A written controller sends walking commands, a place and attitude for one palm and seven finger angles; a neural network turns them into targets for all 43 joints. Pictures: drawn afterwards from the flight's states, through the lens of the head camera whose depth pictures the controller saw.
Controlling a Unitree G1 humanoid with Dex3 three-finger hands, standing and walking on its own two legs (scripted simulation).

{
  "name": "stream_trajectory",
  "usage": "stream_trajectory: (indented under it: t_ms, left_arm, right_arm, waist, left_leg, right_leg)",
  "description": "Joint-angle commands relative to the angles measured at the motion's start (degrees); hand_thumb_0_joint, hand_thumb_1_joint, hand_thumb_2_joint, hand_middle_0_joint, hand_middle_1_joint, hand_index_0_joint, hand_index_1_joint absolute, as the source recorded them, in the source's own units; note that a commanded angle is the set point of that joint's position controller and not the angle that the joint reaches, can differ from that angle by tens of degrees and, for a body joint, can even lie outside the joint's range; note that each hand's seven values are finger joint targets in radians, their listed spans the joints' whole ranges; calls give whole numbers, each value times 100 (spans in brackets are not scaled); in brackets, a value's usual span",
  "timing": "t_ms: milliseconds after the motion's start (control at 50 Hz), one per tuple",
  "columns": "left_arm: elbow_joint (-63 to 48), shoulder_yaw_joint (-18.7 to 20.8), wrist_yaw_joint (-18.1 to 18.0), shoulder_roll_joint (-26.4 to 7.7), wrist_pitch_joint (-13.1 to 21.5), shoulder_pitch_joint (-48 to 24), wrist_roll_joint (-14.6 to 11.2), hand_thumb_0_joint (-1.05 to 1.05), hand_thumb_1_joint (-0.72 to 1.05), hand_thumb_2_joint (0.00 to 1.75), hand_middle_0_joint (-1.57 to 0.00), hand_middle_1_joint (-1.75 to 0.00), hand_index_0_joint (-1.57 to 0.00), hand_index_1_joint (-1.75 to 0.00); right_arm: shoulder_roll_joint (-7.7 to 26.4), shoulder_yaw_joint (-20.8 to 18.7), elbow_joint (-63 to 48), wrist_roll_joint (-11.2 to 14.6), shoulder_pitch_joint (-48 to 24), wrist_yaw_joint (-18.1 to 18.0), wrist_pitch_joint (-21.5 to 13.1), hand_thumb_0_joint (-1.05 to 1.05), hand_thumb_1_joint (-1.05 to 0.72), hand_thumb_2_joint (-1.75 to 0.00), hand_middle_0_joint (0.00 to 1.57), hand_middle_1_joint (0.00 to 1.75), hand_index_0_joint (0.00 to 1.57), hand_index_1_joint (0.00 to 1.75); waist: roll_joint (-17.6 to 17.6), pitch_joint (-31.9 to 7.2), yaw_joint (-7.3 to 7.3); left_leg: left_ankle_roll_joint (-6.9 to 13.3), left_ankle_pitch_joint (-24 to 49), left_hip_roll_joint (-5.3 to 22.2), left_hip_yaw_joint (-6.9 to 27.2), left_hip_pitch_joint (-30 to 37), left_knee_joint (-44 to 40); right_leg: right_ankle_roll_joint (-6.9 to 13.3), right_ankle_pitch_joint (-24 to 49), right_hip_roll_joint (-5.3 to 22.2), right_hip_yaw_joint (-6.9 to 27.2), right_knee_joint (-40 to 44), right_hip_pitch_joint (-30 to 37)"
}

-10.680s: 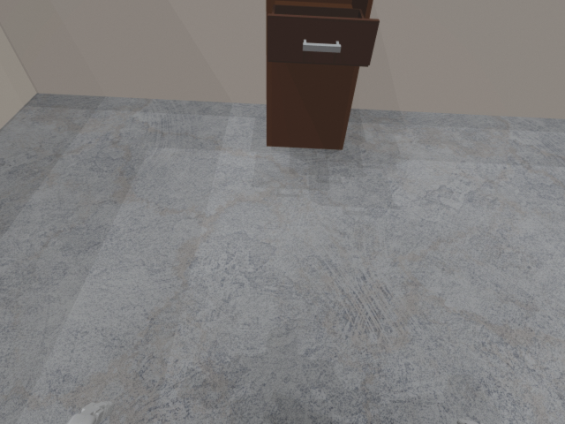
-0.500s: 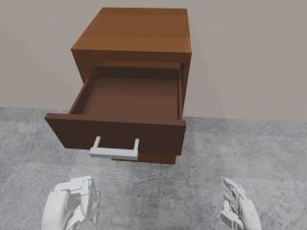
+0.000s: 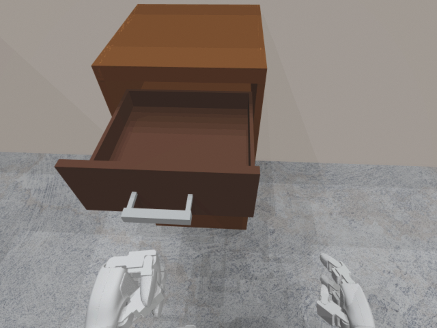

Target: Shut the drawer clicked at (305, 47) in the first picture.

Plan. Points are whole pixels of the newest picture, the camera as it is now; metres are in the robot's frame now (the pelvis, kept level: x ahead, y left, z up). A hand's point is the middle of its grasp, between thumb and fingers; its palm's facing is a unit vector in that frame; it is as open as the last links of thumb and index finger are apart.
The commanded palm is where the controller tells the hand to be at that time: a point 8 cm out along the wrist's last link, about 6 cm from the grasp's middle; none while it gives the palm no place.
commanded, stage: bring the fist close to the handle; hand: left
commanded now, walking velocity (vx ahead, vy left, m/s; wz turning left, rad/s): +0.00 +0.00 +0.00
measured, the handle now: (159, 207) +0.35 +0.15 +0.01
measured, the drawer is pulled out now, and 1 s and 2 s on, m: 0.30 0.30 0.29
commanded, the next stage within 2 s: push the drawer shut in 1.26 s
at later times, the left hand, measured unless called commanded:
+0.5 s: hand (163, 274) +0.21 +0.11 +0.04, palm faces +0.01 -1.00 -0.03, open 3.3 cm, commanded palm +0.18 +0.15 +0.05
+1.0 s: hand (175, 255) +0.25 +0.10 +0.01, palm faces -0.05 -1.00 +0.00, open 3.3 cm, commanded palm +0.22 +0.16 +0.01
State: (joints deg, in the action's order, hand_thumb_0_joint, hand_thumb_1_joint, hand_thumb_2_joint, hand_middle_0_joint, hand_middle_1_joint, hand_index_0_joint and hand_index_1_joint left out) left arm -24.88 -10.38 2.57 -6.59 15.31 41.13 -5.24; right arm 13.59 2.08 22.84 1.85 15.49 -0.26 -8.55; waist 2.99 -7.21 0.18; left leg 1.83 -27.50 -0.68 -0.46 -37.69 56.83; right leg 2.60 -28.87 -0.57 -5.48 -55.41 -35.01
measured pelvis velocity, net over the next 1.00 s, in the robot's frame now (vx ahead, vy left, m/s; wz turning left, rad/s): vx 0.00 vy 0.00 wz -0.01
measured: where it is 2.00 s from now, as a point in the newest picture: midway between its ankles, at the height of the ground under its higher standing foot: outside the picture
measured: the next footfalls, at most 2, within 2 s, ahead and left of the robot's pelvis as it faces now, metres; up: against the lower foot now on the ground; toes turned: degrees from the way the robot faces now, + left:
none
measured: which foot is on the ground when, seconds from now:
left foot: down 0.00-1.00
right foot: down 0.00-1.00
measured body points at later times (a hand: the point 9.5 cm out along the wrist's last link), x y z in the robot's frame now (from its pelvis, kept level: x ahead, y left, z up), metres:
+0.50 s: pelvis +0.00 -0.01 -0.02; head +0.06 -0.02 +0.43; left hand +0.20 +0.16 +0.05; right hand +0.18 -0.24 -0.09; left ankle +0.01 +0.10 -0.68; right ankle -0.01 -0.09 -0.68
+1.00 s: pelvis +0.00 +0.00 -0.04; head +0.08 -0.01 +0.41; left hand +0.25 +0.15 +0.01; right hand +0.17 -0.24 -0.13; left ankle +0.01 +0.10 -0.68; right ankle -0.01 -0.09 -0.68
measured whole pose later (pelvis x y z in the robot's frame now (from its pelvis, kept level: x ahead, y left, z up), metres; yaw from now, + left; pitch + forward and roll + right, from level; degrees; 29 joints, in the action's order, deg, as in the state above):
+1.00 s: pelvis +0.00 +0.00 -0.04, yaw -1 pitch +18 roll -1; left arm -1.0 -4.9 0.1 -7.0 21.9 16.7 -6.0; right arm 13.6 1.3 27.4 0.2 13.3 1.0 -4.2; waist 1.7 -9.6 1.7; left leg 1.4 -31.4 0.1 -0.5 -55.0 68.3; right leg 3.3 -32.8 -0.9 -5.7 -67.0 -52.4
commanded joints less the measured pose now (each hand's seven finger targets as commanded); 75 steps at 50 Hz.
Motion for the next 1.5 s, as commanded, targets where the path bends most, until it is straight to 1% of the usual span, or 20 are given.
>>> stream_trajectory:
  t_ms: [0, 100, 140, 240, 300, 400, 480, 540, 640, 720, 800, 840, 940, 1000, 1120, 1180, 1280, 1340, 1400, 1480]
  left_arm:
    - [-870, 591, -186, -509, 263, -297, 16, 0, 90, 90, -140, -160, -140, -160]
    - [-1132, 546, -416, -280, 735, -658, -159, 0, 90, 90, -140, -160, -140, -160]
    - [-927, 230, -342, -11, 838, -493, -172, 0, 90, 90, -140, -160, -140, -160]
    - [-60, 121, -74, -76, 580, -217, 50, 0, 90, 90, -140, -160, -140, -160]
    - [110, 603, -136, -468, 491, -406, 102, 0, 90, 90, -140, -160, -140, -160]
    - [-382, 831, -455, -453, 1055, -1406, -79, 0, 90, 90, -140, -160, -140, -160]
    - [-37, 524, -362, -108, 1435, -1389, -205, 0, 90, 90, -140, -160, -140, -160]
    - [669, 370, -119, -90, 1223, -1353, -104, 0, 90, 90, -140, -160, -140, -160]
    - [814, 548, -54, -350, 787, -1819, 20, 0, 90, 90, -140, -160, -140, -160]
    - [631, 1084, -470, -552, 1002, -2514, -110, 0, 90, 90, -140, -160, -140, -160]
    - [1013, 924, -602, -327, 1360, -2833, -121, 0, 90, 90, -140, -160, -140, -160]
    - [1413, 677, -446, -159, 1376, -2689, -74, 0, 90, 90, -140, -160, -140, -160]
    - [1114, 530, -85, -274, 977, -2129, -76, 0, 90, 90, -140, -160, -140, -160]
    - [907, 727, -256, -428, 824, -2191, -123, 0, 90, 90, -140, -160, -140, -160]
    - [1047, 613, -695, -136, 1262, -2510, 17, 0, 90, 90, -140, -160, -140, -160]
    - [1121, 458, -563, -119, 1374, -2458, 73, 0, 90, 90, -140, -160, -140, -160]
    - [806, 320, -368, -171, 1160, -2252, 62, 0, 90, 90, -140, -160, -140, -160]
    - [710, 365, -451, -164, 1018, -2286, 26, 0, 90, 90, -140, -160, -140, -160]
    - [946, 512, -649, -271, 1028, -2816, 73, 0, 90, 90, -140, -160, -140, -160]
    - [1401, 455, -709, -161, 1123, -3326, 134, 0, 90, 90, -140, -160, -140, -160]
  right_arm:
    - [563, -300, -1006, -23, -489, -97, -209, 0, -90, -90, 20, 30, 20, 30]
    - [509, -295, -892, -71, -369, -47, -312, 0, -90, -90, 20, 30, 20, 30]
    - [512, -310, -830, -81, -323, 16, -368, 0, -90, -90, 20, 30, 20, 30]
    - [606, -368, -831, -85, -358, 58, -216, 0, -90, -90, 20, 30, 20, 30]
    - [605, -374, -834, -89, -438, 8, -62, 0, -90, -90, 20, 30, 20, 30]
    - [511, -343, -733, -147, -435, -30, -115, 0, -90, -90, 20, 30, 20, 30]
    - [534, -365, -564, -160, -457, 32, -255, 0, -90, -90, 20, 30, 20, 30]
    - [632, -385, -520, -145, -380, 47, -196, 0, -90, -90, 20, 30, 20, 30]
    - [675, -383, -686, -110, -428, -13, 13, 0, -90, -90, 20, 30, 20, 30]
    - [582, -357, -566, -176, -457, -68, 48, 0, -90, -90, 20, 30, 20, 30]
    - [571, -357, -347, -221, -473, 2, -25, 0, -90, -90, 20, 30, 20, 30]
    - [609, -370, -306, -219, -450, 48, -19, 0, -90, -90, 20, 30, 20, 30]
    - [687, -423, -561, -126, -352, 64, 129, 0, -90, -90, 20, 30, 20, 30]
    - [677, -391, -612, -121, -364, 12, 211, 0, -90, -90, 20, 30, 20, 30]
    - [565, -359, -470, -208, -455, 27, 182, 0, -90, -90, 20, 30, 20, 30]
    - [603, -380, -478, -211, -494, 71, 163, 0, -90, -90, 20, 30, 20, 30]
    - [622, -385, -619, -165, -440, 72, 244, 0, -90, -90, 20, 30, 20, 30]
    - [612, -368, -665, -156, -440, 31, 305, 0, -90, -90, 20, 30, 20, 30]
    - [626, -327, -552, -183, -482, -11, 315, 0, -90, -90, 20, 30, 20, 30]
    - [624, -314, -442, -209, -520, 5, 306, 0, -90, -90, 20, 30, 20, 30]
  waist:
    - [-490, -296, 35]
    - [-160, -924, 54]
    - [-141, -953, 118]
    - [-651, -596, 189]
    - [-809, -551, 111]
    - [-325, -947, 134]
    - [-188, -1271, 230]
    - [-517, -1122, 343]
    - [-472, -1239, 222]
    - [-370, -1501, 134]
    - [-321, -1551, 242]
    - [-372, -1556, 290]
    - [-266, -2064, 122]
    - [-363, -1801, 152]
    - [-456, -1252, 290]
    - [-301, -1453, 273]
    - [-37, -1855, 177]
    - [-247, -1784, 223]
    - [-385, -1287, 341]
    - [-405, -1277, 375]
  left_leg:
    - [46, 771, 26, 247, 188, -839]
    - [20, 1449, 57, 236, 406, -644]
    - [9, 1668, 67, 248, 400, -558]
    - [18, 1397, 40, 234, -97, -437]
    - [15, 1212, 11, 196, -330, -407]
    - [-4, 1236, 33, 181, -300, -203]
    - [-25, 1324, 54, 213, -348, 37]
    - [-22, 1111, 52, 224, -705, 171]
    - [12, 1049, 27, 195, -767, 114]
    - [-10, 1185, 42, 183, -793, 200]
    - [-29, 1266, 54, 225, -909, 392]
    - [-36, 1232, 56, 219, -990, 455]
    - [-4, 1577, 55, 198, -581, 199]
    - [-8, 1585, 62, 225, -590, 127]
    - [-35, 1177, 80, 270, -830, 245]
    - [-40, 1098, 78, 280, -787, 282]
    - [-33, 1416, 76, 300, -423, 166]
    - [-26, 1477, 93, 316, -446, 150]
    - [-26, 1096, 95, 351, -738, 204]
    - [-27, 762, 75, 358, -881, 270]
  right_leg:
    - [-143, 620, 60, 472, 1086, 151]
    - [-106, 1500, 12, 356, 744, 247]
    - [-126, 1841, 23, 335, 650, 191]
    - [-217, 1930, 118, 514, 686, 121]
    - [-209, 1684, 141, 648, 744, 173]
    - [-126, 1482, 55, 575, 458, -85]
    - [-147, 1667, 67, 559, 263, -300]
    - [-220, 1594, 141, 715, 318, -381]
    - [-170, 1307, 141, 713, 294, -338]
    - [-128, 1424, 91, 636, 110, -334]
    - [-126, 1564, 76, 594, -78, -616]
    - [-142, 1634, 96, 603, -128, -700]
    - [-142, 2047, 108, 569, -47, -208]
    - [-127, 2003, 70, 480, -1, -250]
    - [-105, 1393, 25, 407, -102, -863]
    - [-86, 1272, 37, 436, -149, -920]
    - [-60, 1518, 46, 407, -128, -671]
    - [-88, 1616, 30, 367, -119, -641]
    - [-90, 1200, 11, 358, -82, -949]
    - [-86, 807, 25, 395, -76, -1129]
